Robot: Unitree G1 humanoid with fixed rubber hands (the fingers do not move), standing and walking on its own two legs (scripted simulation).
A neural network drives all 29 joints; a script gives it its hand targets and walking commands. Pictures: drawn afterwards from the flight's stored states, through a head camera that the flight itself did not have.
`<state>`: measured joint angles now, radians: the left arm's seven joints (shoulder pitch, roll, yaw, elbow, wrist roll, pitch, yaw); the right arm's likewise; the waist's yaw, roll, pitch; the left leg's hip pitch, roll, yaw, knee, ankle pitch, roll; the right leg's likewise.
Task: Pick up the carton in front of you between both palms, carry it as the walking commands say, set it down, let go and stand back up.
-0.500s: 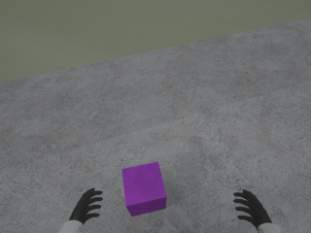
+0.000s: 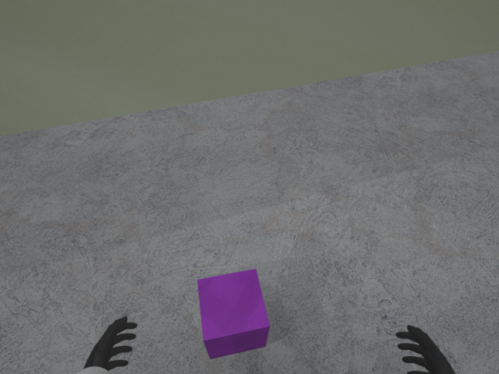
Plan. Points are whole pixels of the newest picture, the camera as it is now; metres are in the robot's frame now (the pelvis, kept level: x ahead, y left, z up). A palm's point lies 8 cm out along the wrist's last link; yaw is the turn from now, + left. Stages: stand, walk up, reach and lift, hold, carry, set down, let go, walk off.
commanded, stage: stand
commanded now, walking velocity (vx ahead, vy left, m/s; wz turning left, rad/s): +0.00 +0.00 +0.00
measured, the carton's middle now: (232, 314) +0.42 +0.09 -0.64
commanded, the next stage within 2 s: none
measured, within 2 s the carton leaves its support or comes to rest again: neither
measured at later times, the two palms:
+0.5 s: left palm (85, 367) +0.15 +0.30 -0.09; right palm out of the picture +0.13 -0.28 -0.08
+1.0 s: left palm out of the picture +0.10 +0.31 -0.10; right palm out of the picture +0.09 -0.29 -0.08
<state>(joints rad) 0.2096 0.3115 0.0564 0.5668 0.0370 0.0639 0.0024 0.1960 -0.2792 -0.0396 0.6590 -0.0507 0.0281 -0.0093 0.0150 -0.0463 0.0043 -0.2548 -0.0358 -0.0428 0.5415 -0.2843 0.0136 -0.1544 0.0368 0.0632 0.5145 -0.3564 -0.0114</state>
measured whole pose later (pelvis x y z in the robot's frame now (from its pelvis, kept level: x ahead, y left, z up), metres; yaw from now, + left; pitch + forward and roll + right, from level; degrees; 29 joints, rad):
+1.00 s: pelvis -0.01 +0.01 +0.01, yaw -1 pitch -2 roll +0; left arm 0.18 0.38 0.01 0.90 0.02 -0.01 0.02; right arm 0.12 -0.35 -0.03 0.98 -0.02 -0.01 -0.01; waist 0.00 -0.04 0.02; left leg -0.16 -0.04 -0.01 0.40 -0.21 0.03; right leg -0.07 0.02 0.10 0.37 -0.27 0.01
